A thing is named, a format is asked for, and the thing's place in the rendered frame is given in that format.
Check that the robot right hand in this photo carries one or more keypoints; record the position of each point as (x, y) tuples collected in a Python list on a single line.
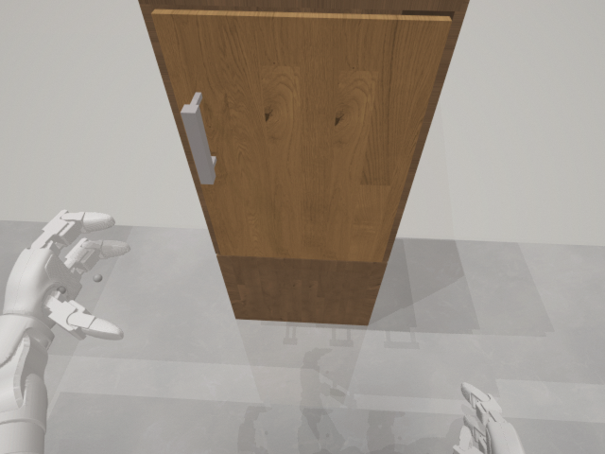
[(498, 437)]

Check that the handle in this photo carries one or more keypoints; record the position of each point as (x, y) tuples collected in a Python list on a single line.
[(193, 124)]

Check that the cupboard door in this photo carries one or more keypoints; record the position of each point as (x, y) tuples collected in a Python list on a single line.
[(313, 119)]

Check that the left robot forearm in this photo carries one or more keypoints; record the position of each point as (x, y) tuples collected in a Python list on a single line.
[(24, 341)]

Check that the robot left hand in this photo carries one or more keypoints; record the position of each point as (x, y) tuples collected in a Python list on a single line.
[(38, 272)]

